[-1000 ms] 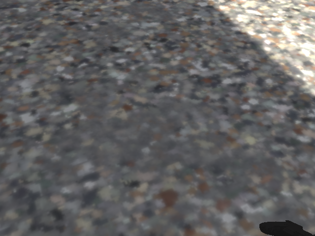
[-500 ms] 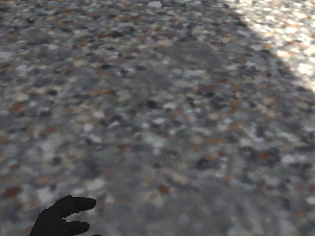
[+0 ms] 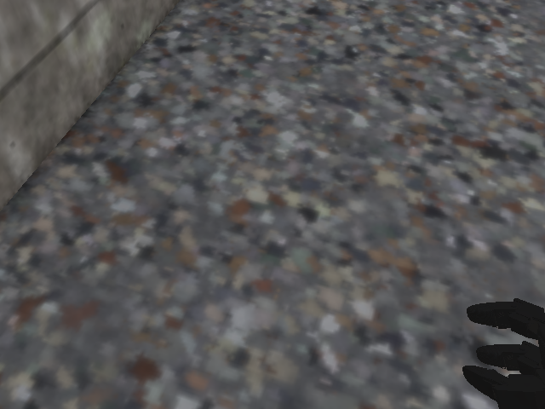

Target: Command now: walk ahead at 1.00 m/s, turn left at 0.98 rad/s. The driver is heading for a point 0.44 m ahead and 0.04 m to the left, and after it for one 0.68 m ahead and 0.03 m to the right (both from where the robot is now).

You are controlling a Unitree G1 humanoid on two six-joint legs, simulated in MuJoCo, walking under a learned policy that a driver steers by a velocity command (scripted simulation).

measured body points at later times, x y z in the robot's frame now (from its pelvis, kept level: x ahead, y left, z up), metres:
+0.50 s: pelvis +0.46 +0.01 +0.00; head +0.49 +0.02 +0.45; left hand +0.60 +0.30 -0.07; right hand +0.57 -0.26 -0.12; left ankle +0.23 +0.03 -0.65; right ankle +0.65 -0.02 -0.71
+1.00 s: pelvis +0.59 +0.05 +0.02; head +0.60 +0.06 +0.47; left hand +0.67 +0.32 -0.09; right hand +0.79 -0.17 -0.08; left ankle +0.57 +0.20 -0.71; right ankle +0.65 -0.02 -0.71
